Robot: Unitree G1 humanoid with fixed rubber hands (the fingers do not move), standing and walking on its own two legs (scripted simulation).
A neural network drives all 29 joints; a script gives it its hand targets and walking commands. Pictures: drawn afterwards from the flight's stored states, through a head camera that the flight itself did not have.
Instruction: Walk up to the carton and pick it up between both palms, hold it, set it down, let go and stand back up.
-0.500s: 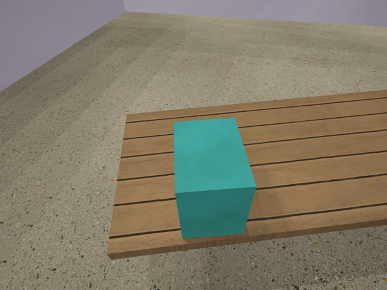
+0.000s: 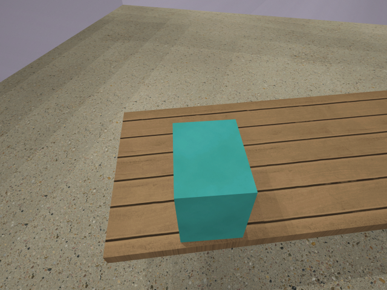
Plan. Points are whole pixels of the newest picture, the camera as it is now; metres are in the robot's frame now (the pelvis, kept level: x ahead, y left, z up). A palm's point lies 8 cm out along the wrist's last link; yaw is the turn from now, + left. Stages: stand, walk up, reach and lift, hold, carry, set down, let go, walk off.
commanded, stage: walk up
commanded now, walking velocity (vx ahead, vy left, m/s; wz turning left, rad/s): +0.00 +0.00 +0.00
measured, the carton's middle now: (208, 180) +0.45 +0.00 -0.10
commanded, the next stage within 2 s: none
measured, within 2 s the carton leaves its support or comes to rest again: neither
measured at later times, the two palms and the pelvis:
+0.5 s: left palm out of the picture -0.03 +0.22 -0.16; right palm out of the picture -0.06 -0.21 -0.16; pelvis -0.02 +0.00 -0.01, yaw +0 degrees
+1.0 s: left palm out of the picture -0.06 +0.23 -0.17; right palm out of the picture -0.09 -0.22 -0.15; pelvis -0.05 +0.00 -0.01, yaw +1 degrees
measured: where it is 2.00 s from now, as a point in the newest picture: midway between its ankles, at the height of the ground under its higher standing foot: outside the picture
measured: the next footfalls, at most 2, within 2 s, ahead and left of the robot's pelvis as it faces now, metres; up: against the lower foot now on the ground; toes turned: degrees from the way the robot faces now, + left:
right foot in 1.18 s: -0.01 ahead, -0.12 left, +0.00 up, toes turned -4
left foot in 1.68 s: -0.02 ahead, +0.17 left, +0.00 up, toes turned +7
